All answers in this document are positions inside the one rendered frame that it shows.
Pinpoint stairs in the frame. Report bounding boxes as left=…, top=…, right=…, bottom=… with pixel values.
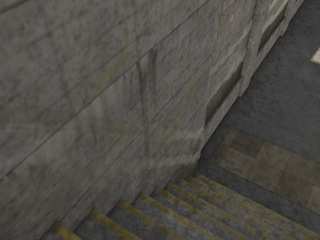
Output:
left=39, top=172, right=320, bottom=240

